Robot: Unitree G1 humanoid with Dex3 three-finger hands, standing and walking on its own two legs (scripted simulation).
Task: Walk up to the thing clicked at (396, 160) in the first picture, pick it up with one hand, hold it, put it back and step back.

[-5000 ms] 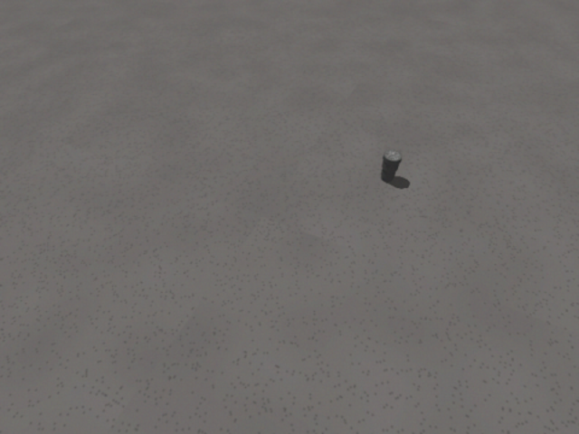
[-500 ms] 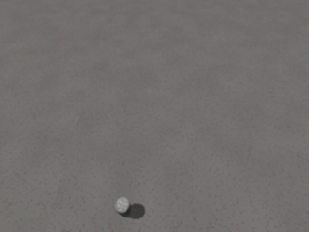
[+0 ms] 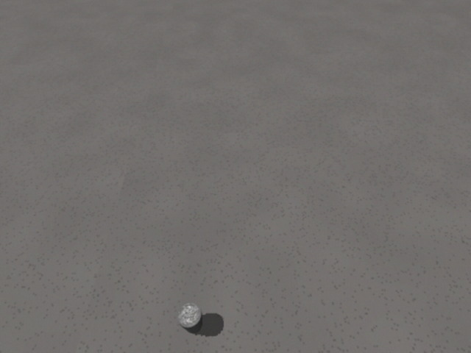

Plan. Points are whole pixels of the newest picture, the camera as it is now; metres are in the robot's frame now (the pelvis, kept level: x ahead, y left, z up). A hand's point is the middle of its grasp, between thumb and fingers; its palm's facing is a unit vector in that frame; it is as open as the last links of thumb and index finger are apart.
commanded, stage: walk up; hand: left
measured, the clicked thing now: (191, 320) +0.36 +0.20 -0.71
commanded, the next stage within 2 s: stand in 0.56 s
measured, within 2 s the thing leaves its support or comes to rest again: neither
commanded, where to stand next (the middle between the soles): +0.07 -0.01 m, yaw +1 degrees
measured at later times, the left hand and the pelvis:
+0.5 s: hand out of the picture +0.10 +0.25 -0.16, palm faces -0.01 -0.95 -0.32, open 7.4 cm; pelvis +0.01 +0.00 +0.00, yaw +0 degrees
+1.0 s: hand out of the picture +0.10 +0.25 -0.15, palm faces -0.01 -0.94 -0.34, open 7.4 cm; pelvis +0.02 +0.00 +0.00, yaw +1 degrees
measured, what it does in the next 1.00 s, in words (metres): stands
